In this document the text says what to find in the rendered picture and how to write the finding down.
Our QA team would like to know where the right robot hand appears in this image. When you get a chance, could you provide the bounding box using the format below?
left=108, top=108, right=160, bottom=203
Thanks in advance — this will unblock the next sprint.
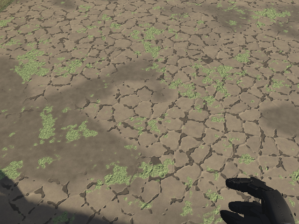
left=220, top=176, right=296, bottom=224

